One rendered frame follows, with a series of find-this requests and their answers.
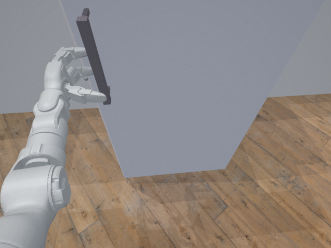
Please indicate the robot left hand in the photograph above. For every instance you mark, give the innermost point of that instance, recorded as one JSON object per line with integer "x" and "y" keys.
{"x": 57, "y": 77}

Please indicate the handle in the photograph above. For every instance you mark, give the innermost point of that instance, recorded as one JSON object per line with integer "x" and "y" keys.
{"x": 92, "y": 53}

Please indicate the fridge door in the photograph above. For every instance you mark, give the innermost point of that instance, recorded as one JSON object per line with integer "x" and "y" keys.
{"x": 187, "y": 77}

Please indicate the left robot upper arm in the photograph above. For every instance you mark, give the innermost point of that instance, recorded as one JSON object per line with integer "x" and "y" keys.
{"x": 31, "y": 199}

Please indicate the robot left forearm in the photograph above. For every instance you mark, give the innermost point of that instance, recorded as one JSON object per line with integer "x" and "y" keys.
{"x": 48, "y": 136}

